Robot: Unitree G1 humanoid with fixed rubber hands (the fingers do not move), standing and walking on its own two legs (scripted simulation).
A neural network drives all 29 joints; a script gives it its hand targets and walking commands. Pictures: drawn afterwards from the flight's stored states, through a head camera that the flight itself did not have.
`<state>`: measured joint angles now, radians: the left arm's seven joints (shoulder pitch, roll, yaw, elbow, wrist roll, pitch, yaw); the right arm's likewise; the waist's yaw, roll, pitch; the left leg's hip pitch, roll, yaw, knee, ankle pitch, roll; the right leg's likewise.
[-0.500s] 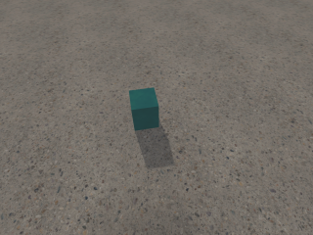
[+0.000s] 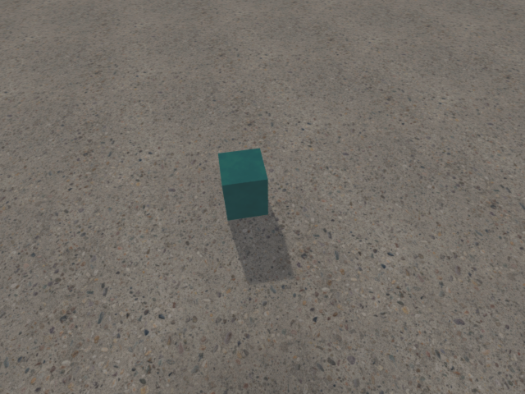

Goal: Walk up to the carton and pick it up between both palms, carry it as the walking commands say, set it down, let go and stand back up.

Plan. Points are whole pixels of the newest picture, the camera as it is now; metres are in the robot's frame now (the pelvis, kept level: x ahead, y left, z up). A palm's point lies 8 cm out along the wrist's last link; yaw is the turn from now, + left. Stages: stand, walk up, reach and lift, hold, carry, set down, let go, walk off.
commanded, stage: stand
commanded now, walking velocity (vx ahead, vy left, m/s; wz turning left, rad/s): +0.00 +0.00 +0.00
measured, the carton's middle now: (243, 184) +1.10 +0.11 -0.65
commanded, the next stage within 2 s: walk up in 0.78 s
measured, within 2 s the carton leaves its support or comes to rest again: neither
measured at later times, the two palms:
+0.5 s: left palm out of the picture -0.03 +0.19 -0.15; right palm out of the picture -0.05 -0.20 -0.15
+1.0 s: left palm out of the picture -0.03 +0.20 -0.15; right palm out of the picture -0.03 -0.20 -0.15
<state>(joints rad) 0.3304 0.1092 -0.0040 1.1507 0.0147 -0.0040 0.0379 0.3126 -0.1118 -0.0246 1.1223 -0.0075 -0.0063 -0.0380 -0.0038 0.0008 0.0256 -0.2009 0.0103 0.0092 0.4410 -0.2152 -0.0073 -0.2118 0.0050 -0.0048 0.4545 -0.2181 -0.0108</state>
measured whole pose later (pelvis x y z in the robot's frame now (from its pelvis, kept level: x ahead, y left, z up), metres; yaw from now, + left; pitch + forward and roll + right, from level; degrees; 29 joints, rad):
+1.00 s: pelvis +0.01 +0.00 +0.00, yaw +0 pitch -1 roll +0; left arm 0.35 0.10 0.01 1.14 0.02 0.00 0.04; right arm 0.36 -0.08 -0.03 1.13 -0.02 -0.01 -0.03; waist 0.00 0.00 0.03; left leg -0.19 0.02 0.01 0.45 -0.26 -0.01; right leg -0.20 0.01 -0.01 0.45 -0.26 -0.02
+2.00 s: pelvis +0.32 +0.05 -0.02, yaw +7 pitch -3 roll -1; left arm 0.53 0.44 0.06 0.57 0.02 -0.03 -0.01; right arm 0.26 -0.40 -0.07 0.52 -0.04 0.01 0.06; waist 0.08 0.00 0.12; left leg -0.48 0.04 0.06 0.68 -0.16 0.05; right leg -0.08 -0.05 -0.11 0.57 -0.43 0.02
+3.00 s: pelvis +0.52 +0.07 -0.01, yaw +6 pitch -3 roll +0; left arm 0.19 0.42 0.00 0.79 -0.02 -0.01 0.00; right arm 0.16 -0.41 -0.02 0.79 0.02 0.00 0.02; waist 0.01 -0.02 0.07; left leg -0.14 0.05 0.02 0.51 -0.31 -0.04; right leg -0.26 -0.05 -0.03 0.51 -0.19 0.02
